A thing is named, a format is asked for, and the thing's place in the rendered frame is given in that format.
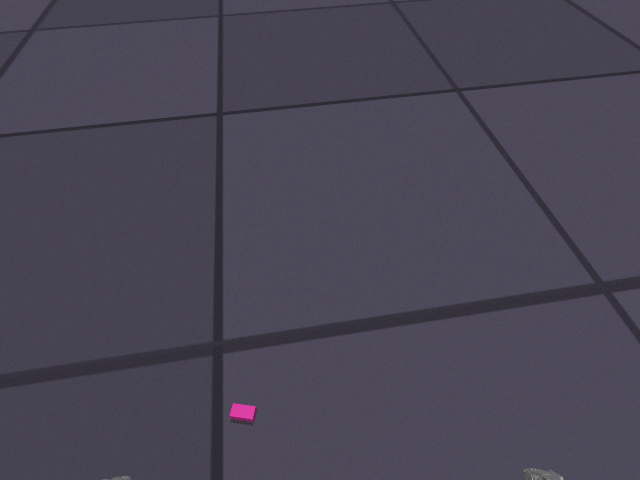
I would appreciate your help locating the small box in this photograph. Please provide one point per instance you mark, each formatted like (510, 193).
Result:
(243, 412)

